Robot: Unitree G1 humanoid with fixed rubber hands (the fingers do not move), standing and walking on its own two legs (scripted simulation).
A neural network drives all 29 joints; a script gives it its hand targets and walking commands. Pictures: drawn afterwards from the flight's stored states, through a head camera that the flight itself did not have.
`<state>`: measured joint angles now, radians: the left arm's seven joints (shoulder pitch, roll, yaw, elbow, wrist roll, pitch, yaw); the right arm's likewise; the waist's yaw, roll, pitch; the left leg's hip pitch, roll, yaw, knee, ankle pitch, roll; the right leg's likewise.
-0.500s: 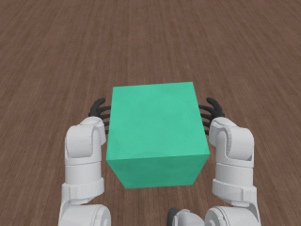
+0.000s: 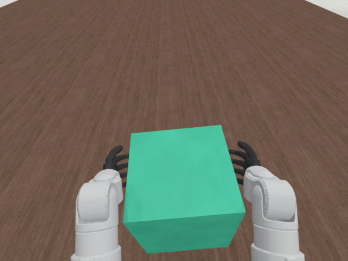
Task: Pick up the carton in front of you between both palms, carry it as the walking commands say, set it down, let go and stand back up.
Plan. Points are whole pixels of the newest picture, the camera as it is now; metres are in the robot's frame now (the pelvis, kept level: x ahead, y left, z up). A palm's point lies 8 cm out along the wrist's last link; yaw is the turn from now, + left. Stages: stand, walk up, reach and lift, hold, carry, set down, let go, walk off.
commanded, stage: carry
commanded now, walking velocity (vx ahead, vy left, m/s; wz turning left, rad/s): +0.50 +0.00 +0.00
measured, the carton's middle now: (182, 192) +0.28 +0.00 +0.01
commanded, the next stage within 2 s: none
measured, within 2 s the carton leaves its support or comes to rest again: neither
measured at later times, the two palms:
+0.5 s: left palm (132, 94) +0.58 +0.15 +0.11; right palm (224, 92) +0.58 -0.14 +0.11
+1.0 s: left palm (144, 55) +0.91 +0.15 +0.10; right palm (211, 54) +0.91 -0.14 +0.10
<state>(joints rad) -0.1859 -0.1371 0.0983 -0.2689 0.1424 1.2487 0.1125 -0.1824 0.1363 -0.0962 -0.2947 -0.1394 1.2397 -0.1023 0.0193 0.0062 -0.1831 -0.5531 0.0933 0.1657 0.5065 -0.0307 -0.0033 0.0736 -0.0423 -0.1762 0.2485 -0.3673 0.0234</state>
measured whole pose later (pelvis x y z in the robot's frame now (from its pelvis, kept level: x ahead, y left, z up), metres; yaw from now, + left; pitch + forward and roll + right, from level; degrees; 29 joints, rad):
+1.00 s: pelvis +0.63 +0.01 -0.01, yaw -1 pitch +2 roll +0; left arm -0.21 -0.14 0.11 -0.34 0.14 1.24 0.11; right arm -0.21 0.14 -0.09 -0.36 -0.13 1.22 -0.11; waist 0.00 0.01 -0.08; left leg -0.46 0.04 0.22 0.40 0.09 0.01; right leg 0.01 -0.07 -0.21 0.41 -0.43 0.04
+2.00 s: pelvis +0.76 -0.01 +0.00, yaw -1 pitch +2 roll +0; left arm -0.18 -0.14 0.10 -0.22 0.16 1.23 0.12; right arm -0.19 0.14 -0.09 -0.23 -0.15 1.20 -0.10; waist 0.00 -0.01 -0.14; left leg -0.31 0.07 0.20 0.55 -0.27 0.01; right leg -0.19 -0.05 -0.13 0.53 -0.38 0.00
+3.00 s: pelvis +0.72 -0.01 +0.00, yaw -1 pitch +2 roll +0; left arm -0.19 -0.14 0.14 0.16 0.24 0.76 0.04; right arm -0.19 0.14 -0.15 0.17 -0.23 0.72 -0.04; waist 0.00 0.00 -0.11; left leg -0.35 0.08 0.20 0.51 -0.19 0.03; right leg -0.24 -0.04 -0.13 0.53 -0.31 -0.01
